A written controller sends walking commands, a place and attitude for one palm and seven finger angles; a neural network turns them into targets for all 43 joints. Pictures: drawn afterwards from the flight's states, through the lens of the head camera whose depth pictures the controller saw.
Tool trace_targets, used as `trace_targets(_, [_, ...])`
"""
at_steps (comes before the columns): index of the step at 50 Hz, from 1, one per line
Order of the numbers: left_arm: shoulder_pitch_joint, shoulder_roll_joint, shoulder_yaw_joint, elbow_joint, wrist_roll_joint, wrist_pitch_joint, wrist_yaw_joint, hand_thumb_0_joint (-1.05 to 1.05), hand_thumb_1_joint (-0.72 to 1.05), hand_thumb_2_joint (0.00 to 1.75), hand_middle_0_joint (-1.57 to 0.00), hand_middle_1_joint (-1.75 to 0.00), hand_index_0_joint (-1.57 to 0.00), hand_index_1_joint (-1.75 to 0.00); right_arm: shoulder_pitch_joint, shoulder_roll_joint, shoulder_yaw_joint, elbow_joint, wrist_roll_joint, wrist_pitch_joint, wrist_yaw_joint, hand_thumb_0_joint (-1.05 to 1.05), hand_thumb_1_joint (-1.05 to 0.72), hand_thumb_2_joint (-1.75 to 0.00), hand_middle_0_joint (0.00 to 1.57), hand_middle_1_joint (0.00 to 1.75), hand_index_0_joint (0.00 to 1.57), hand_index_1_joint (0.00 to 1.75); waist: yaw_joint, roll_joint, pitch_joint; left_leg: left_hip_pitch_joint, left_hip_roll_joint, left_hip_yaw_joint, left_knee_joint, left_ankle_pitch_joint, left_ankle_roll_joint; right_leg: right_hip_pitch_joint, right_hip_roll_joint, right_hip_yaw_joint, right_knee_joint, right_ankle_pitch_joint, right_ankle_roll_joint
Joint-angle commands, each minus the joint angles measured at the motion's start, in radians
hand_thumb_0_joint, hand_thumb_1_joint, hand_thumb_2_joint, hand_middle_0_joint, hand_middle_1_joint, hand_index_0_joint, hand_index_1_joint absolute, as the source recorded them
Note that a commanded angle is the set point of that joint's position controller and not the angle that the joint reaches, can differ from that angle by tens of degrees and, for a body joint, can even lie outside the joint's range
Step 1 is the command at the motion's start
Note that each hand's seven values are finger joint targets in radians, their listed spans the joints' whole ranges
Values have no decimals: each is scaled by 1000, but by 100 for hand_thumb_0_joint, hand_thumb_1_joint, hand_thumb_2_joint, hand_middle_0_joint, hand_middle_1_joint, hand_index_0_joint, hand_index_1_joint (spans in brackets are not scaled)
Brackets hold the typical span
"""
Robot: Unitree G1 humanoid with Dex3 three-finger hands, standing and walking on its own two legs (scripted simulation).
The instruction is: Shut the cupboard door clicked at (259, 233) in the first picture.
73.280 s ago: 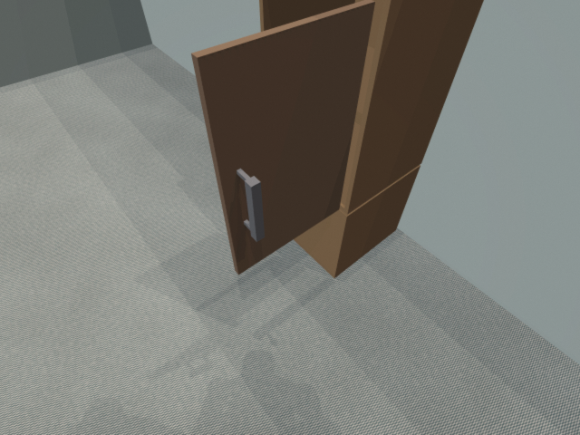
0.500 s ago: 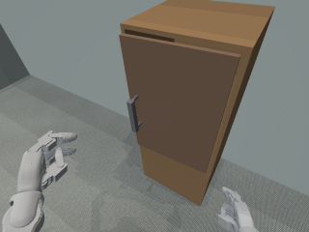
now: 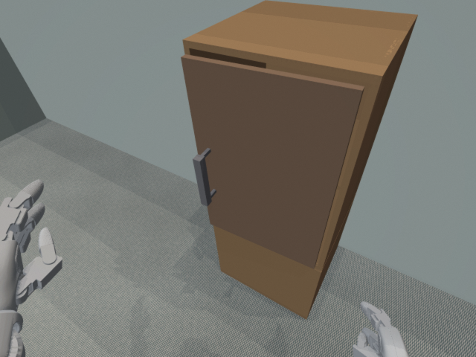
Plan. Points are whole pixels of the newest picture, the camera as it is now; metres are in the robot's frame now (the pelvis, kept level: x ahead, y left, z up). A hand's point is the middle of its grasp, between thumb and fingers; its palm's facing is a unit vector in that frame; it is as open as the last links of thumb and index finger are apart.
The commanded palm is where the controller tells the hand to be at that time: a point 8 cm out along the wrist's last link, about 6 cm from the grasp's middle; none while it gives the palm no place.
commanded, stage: draw the hand back to the body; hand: left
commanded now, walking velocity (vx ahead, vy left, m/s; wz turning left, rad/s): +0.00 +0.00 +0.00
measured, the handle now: (206, 177) +0.60 +0.17 -0.08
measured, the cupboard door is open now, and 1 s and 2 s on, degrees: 3 3 3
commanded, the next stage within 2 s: step back with the hand held close in 0.04 s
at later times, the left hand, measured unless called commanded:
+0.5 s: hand (41, 257) +0.19 +0.28 +0.16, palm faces +0.36 -0.77 -0.53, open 7.4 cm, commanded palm +0.13 +0.32 +0.18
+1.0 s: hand out of the picture +0.08 +0.29 +0.17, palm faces +0.47 -0.75 -0.46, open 7.5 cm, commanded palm +0.03 +0.33 +0.18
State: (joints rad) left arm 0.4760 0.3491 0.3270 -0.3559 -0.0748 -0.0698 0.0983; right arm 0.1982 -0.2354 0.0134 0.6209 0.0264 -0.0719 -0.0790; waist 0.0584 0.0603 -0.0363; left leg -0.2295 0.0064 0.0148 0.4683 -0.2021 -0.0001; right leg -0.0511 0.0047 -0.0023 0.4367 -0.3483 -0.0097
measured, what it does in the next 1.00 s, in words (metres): shifts its weight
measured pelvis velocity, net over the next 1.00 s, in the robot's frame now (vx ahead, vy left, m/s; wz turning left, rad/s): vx -0.10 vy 0.02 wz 0.04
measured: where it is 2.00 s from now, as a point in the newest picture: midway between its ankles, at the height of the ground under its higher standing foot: outside the picture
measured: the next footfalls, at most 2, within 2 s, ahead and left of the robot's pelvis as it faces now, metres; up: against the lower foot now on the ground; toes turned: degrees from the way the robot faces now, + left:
left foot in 1.46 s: -0.05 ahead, +0.16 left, +0.00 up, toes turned +8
right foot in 1.72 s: -0.31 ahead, -0.06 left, +0.00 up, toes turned -1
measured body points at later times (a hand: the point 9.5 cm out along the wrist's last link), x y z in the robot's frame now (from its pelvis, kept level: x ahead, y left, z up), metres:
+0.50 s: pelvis -0.02 +0.02 +0.00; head -0.01 +0.00 +0.45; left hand +0.16 +0.32 +0.19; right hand +0.16 -0.22 -0.09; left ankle +0.03 +0.12 -0.74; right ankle -0.07 -0.11 -0.74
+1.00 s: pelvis -0.10 +0.02 -0.01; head -0.10 +0.03 +0.44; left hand +0.05 +0.33 +0.19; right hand +0.07 -0.21 -0.09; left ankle +0.03 +0.12 -0.73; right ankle -0.07 -0.11 -0.74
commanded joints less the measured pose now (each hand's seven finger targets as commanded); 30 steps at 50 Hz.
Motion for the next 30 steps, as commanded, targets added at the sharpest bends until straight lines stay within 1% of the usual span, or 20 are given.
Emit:
trace_targets(1, [-73, 215, 163, -210, -9, -72, 23, 0, 90, 90, -20, -30, -20, -30, -156, -84, -29, -167, -4, -66, -8, 0, -90, -90, 20, 30, 20, 30, 8, 3, -28, 162, 1, 19, -33, 172, 37, -166, -4, -21, -103, 320, 12])
trace_targets(2, [-82, 200, 146, -209, -10, -73, 21, 0, 90, 90, -20, -30, -20, -30, -153, -81, -27, -169, -1, -62, -7, 0, -90, -90, 20, 30, 20, 30, 1, -9, -25, 161, 3, 19, -40, 162, 36, -165, -8, -23, -94, 306, 14])
trace_targets(4, [-85, 200, 151, -202, -11, -72, 20, 0, 90, 90, -20, -30, -20, -30, -151, -82, -28, -172, -2, -61, -6, 0, -90, -90, 20, 30, 20, 30, 2, 2, -22, 162, 4, 18, -44, 146, 36, -172, -5, -24, -96, 281, 14])
trace_targets(6, [-77, 196, 150, -189, -12, -69, 15, 0, 90, 90, -20, -30, -20, -30, -157, -86, -33, -171, -3, -60, -7, 0, -90, -90, 20, 30, 20, 30, 4, -31, -14, 164, 5, 19, -42, 154, 38, -175, -1, -20, -112, 289, 16])
trace_targets(7, [-87, 190, 138, -197, -12, -69, 14, 0, 90, 90, -20, -30, -20, -30, -152, -85, -29, -174, -1, -57, -8, 0, -90, -90, 20, 30, 20, 30, 0, -2, -29, 172, 4, 22, -47, 150, 38, -165, -8, -18, -102, 285, 16])
trace_targets(8, [-98, 191, 137, -203, -11, -70, 15, 0, 90, 90, -20, -30, -20, -30, -153, -83, -28, -173, -2, -56, -7, 0, -90, -90, 20, 30, 20, 30, 0, 6, -20, 169, 4, 18, -49, 140, 36, -172, -5, -21, -104, 267, 15])
trace_targets(9, [-184, 303, 230, -241, 0, -105, 23, 0, 90, 90, -20, -30, -20, -30, -134, -110, -35, -183, -1, -34, -6, 0, -90, -90, 20, 30, 20, 30, -37, -18, 28, 114, 23, 5, 29, 98, 54, -253, -64, 38, -163, 301, 24])
trace_targets(10, [-135, 260, 190, -178, 2, -114, 19, 0, 90, 90, -20, -30, -20, -30, -142, -101, -34, -162, -8, -21, -8, 0, -90, -90, 20, 30, 20, 30, -46, -57, 28, 100, 15, 1, 59, 81, 51, -265, -90, 50, -174, 322, 19])
trace_targets(11, [-128, 266, 194, -195, 5, -124, 17, 0, 90, 90, -20, -30, -20, -30, -142, -104, -40, -165, -10, -14, -10, 0, -90, -90, 20, 30, 20, 30, -45, -68, 20, 96, 12, 2, 68, 108, 48, -259, -97, 48, -163, 406, 19])
trace_targets(12, [-99, 250, 180, -193, 6, -131, 16, 0, 90, 90, -20, -30, -20, -30, -139, -99, -41, -168, -8, -6, -10, 0, -90, -90, 20, 30, 20, 30, -46, -58, -13, 94, 19, 1, 65, 155, 48, -228, -102, 35, -124, 464, 19])
trace_targets(15, [-35, 245, 187, -227, 3, -134, 21, 0, 90, 90, -20, -30, -20, -30, -123, -109, -50, -189, -6, 18, -13, 0, -90, -90, 20, 30, 20, 30, -45, 15, -116, 135, 39, -4, 36, 340, 48, -170, -75, 6, -48, 512, 25])
trace_targets(17, [3, 259, 203, -239, 1, -126, 24, 0, 90, 90, -20, -30, -20, -30, -123, -109, -50, -200, -4, 32, -16, 0, -90, -90, 20, 30, 20, 30, -44, 0, -146, 153, 51, -10, 35, 429, 50, -157, -61, -5, -23, 540, 30])
trace_targets(19, [10, 271, 216, -255, -2, -121, 29, 0, 90, 90, -20, -30, -20, -30, -123, -112, -54, -214, -2, 49, -17, 0, -90, -90, 20, 30, 20, 30, -44, -12, -161, 147, 60, -11, 28, 465, 47, -148, -52, -3, -5, 546, 28])
trace_targets(20, [19, 270, 216, -250, -4, -117, 31, 0, 90, 90, -20, -30, -20, -30, -117, -114, -56, -219, -1, 56, -18, 0, -90, -90, 20, 30, 20, 30, -46, -26, -159, 143, 62, -13, 26, 462, 45, -153, -48, -3, -4, 532, 27])
trace_targets(21, [25, 290, 236, -248, -5, -115, 33, 0, 90, 90, -20, -30, -20, -30, -126, -119, -59, -220, -3, 59, -20, 0, -90, -90, 20, 30, 20, 30, -42, -14, -161, 139, 62, -10, 23, 444, 45, -159, -50, 5, -10, 530, 27])
trace_targets(22, [38, 273, 221, -241, -6, -112, 35, 0, 90, 90, -20, -30, -20, -30, -117, -113, -56, -224, 0, 66, -19, 0, -90, -90, 20, 30, 20, 30, -47, -18, -153, 118, 65, -14, 17, 434, 42, -152, -52, 1, -2, 514, 25])
trace_targets(24, [42, 273, 220, -246, -7, -113, 39, 0, 90, 90, -20, -30, -20, -30, -114, -118, -59, -231, 2, 72, -19, 0, -90, -90, 20, 30, 20, 30, -47, -25, -143, 91, 69, -21, -1, 385, 40, -157, -42, 3, -2, 447, 24])
trace_targets(26, [55, 305, 251, -260, -8, -118, 45, 0, 90, 90, -20, -30, -20, -30, -123, -126, -64, -235, -1, 71, -21, 0, -90, -90, 20, 30, 20, 30, -41, -10, -150, 74, 74, -26, -17, 341, 41, -156, -37, 7, -1, 411, 24])
trace_targets(27, [70, 282, 232, -256, -10, -121, 46, 0, 90, 90, -20, -30, -20, -30, -116, -117, -57, -235, 2, 71, -20, 0, -90, -90, 20, 30, 20, 30, -45, -12, -145, 48, 76, -34, -28, 318, 41, -145, -38, 3, 10, 387, 23])
trace_targets(30, [71, 279, 232, -265, -7, -133, 52, 0, 90, 90, -20, -30, -20, -30, -116, -124, -58, -238, 1, 61, -19, 0, -90, -90, 20, 30, 20, 30, -48, 18, -109, -32, 86, -51, -74, 136, 46, -148, -21, 9, 9, 267, 24])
